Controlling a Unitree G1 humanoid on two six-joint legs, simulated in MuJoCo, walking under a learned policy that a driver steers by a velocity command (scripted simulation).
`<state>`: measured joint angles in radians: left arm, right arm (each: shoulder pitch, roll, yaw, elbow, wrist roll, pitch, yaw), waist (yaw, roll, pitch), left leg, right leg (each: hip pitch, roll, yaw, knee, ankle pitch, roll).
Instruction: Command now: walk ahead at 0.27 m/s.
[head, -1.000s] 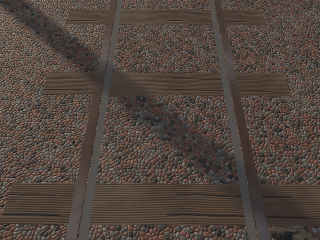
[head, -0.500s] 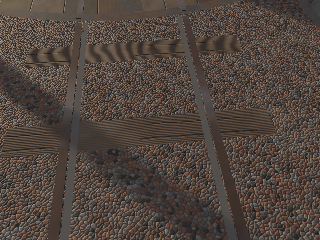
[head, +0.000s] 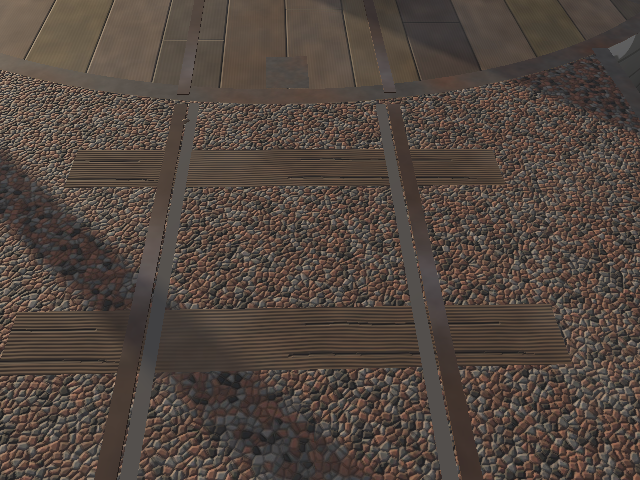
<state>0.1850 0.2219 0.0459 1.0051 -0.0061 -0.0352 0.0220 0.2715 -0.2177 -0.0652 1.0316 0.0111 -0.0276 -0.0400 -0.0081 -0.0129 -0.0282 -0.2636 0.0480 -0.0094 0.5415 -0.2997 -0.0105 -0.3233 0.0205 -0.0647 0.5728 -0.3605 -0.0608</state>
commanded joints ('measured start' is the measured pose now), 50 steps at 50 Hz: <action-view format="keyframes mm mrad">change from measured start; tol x32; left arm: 1 -45 57 20 -58 -8 -40 -13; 29 347 2 -5 -9 3 -48 -14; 50 -289 67 22 -196 -13 -59 -45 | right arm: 1 67 -176 -43 -12 16 -35 -3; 23 -405 -66 5 -211 21 -69 77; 29 164 -320 -86 -76 -9 -63 64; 50 147 -176 -21 -28 1 -62 28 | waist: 1 -17 221 101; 7 134 -260 22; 24 51 -81 147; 30 -123 247 -354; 50 -80 54 127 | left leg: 1 43 254 -373 -318 -360 211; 10 -687 42 -56 686 -98 83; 25 -261 -13 51 -12 267 96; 28 343 38 -36 22 199 186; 29 685 311 -534 -93 -28 350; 37 11 175 -212 -421 98 246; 50 271 183 -60 -395 267 209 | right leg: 1 -166 -18 11 109 -20 -31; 5 179 -25 34 -111 64 -58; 8 519 -415 713 -372 -10 -269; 23 307 -273 133 -440 397 -112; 27 329 -237 56 -90 866 -50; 31 -454 -44 175 829 -138 16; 50 -401 -120 66 -16 439 42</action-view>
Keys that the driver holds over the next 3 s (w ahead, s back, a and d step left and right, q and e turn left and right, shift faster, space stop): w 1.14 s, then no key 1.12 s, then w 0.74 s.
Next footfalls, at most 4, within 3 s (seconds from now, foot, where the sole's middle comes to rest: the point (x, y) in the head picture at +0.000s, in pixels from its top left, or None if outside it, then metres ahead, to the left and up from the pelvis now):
0.56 left None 0.42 0.14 -0.77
1.12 right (364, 394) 0.74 -0.10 -0.77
1.56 left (266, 350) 0.85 0.13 -0.77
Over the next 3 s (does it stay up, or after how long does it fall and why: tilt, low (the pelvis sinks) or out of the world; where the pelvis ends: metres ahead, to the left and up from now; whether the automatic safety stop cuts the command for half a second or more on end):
stays up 1.01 0.02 -0.01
